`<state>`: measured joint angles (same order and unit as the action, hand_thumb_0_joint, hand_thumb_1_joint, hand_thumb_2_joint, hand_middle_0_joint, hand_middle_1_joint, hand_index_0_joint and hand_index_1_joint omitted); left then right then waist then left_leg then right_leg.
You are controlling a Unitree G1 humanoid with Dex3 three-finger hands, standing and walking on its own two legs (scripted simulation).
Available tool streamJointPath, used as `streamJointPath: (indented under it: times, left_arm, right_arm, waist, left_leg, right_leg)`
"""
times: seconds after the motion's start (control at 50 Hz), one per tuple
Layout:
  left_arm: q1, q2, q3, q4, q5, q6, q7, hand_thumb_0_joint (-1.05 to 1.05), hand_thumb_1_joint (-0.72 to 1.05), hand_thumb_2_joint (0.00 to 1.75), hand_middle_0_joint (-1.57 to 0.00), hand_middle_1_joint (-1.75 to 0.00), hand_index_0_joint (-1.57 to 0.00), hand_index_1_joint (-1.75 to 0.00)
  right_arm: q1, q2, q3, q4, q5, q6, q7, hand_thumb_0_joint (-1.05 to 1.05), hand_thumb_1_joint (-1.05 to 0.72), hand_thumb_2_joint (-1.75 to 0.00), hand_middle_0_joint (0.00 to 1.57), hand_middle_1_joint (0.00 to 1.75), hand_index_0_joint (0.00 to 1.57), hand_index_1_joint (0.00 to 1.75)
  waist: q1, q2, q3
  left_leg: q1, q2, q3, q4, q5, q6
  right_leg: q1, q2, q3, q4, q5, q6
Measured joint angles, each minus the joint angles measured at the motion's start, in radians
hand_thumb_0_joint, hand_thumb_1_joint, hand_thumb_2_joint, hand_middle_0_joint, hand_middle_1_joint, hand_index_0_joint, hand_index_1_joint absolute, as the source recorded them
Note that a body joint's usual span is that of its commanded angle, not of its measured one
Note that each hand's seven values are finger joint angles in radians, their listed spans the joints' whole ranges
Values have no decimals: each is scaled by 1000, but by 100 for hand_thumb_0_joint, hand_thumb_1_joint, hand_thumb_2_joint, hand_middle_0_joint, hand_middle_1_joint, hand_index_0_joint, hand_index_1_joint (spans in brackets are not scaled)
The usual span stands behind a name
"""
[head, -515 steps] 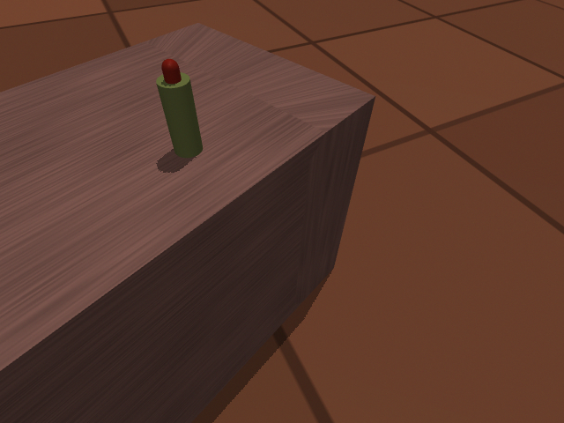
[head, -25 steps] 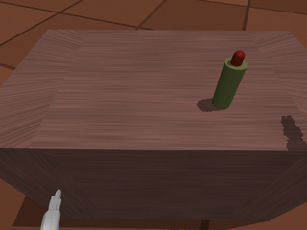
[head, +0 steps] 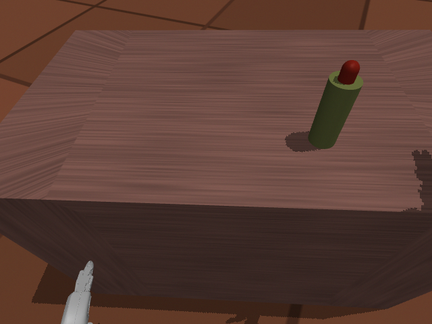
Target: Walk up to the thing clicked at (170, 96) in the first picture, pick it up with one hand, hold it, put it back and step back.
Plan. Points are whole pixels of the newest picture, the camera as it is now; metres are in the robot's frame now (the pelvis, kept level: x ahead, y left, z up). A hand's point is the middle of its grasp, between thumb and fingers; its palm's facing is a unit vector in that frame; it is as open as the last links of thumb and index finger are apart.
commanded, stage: go down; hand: right
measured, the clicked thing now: (335, 105) +0.51 -0.19 +0.13
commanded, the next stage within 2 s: approach in 0.78 s
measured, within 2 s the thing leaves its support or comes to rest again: neither
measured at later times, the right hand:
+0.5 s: hand out of the picture +0.41 -0.39 +0.21, palm faces +0.17 +0.98 +0.01, open 17.5 cm
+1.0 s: hand out of the picture +0.41 -0.38 +0.20, palm faces +0.17 +0.98 +0.01, open 17.4 cm
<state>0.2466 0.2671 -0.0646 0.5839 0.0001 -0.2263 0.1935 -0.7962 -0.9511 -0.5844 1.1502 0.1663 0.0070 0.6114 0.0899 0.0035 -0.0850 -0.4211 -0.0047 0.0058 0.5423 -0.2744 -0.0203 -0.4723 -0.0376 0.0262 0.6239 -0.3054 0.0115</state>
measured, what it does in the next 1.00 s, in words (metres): stands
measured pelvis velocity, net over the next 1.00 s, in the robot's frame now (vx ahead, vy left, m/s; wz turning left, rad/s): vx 0.01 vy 0.00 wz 0.00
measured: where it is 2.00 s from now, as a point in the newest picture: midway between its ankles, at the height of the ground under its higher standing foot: outside the picture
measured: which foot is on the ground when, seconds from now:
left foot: down 0.00-1.00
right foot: down 0.00-1.00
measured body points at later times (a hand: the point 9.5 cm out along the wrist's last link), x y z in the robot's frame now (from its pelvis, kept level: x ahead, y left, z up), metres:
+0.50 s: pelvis +0.00 -0.01 +0.00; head +0.05 -0.03 +0.44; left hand +0.15 +0.26 -0.06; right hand +0.40 -0.44 +0.21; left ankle -0.01 +0.14 -0.73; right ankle +0.00 -0.12 -0.73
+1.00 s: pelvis +0.01 +0.00 +0.00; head +0.06 -0.02 +0.44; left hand +0.15 +0.26 -0.06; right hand +0.40 -0.44 +0.21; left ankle -0.01 +0.14 -0.73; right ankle +0.00 -0.12 -0.73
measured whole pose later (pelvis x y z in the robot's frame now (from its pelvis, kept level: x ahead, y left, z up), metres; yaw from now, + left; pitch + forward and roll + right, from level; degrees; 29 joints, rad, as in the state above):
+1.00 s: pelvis +0.01 +0.00 +0.00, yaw +0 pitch +11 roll +2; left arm 0.26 0.27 -0.07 0.54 0.00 -0.23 0.18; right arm -0.85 -0.99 -0.57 1.20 0.15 0.00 0.61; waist 0.10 0.00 -0.09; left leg -0.45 -0.01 0.01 0.56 -0.29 -0.02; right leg -0.51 -0.04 0.03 0.66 -0.33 0.01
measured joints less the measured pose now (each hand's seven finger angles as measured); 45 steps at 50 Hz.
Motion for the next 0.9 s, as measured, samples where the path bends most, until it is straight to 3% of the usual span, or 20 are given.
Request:
streamJointPath:
  times: [0.36, 0.66, 0.78, 0.9]
  left_arm:
    - [1, 0, -8, -19, 3, -4, -7, -1, -53, 5, -6, -5, -6, -5]
    - [15, -1, -1, -33, 0, 1, -11, -1, -53, 5, -6, -5, -6, -5]
    - [29, -1, 0, -50, -1, 2, -12, -1, -53, 5, -6, -6, -6, -5]
    - [15, 0, 3, -28, -1, 7, -9, -1, -53, 5, -6, -5, -6, -5]
  right_arm:
    - [-71, -50, 6, 67, -26, -11, -4, -1, 56, -4, 5, 5, 6, 5]
    - [-38, -26, 4, 24, -16, 0, -7, -1, 55, -4, 6, 5, 6, 5]
    - [-11, -6, -16, -7, -15, 4, -7, -1, 54, -4, 6, 5, 6, 5]
    - [-34, -20, -7, 11, -20, 2, -11, -1, 53, -4, 6, 5, 6, 5]
  waist:
    - [18, -4, -3]
    - [9, -7, -11]
    - [3, -5, -13]
    - [6, -3, -8]
  left_leg:
    - [-37, -2, 1, 14, -5, -5]
    - [-26, -1, 0, 6, -10, -6]
    - [-20, -1, -1, 5, -12, -6]
    - [-23, -2, 3, 9, -14, -3]
  right_leg:
    - [-45, -1, 2, 31, -14, -5]
    - [-37, -1, 1, 30, -23, -7]
    - [-28, -1, 0, 24, -23, -6]
    - [-32, -2, 3, 28, -23, -4]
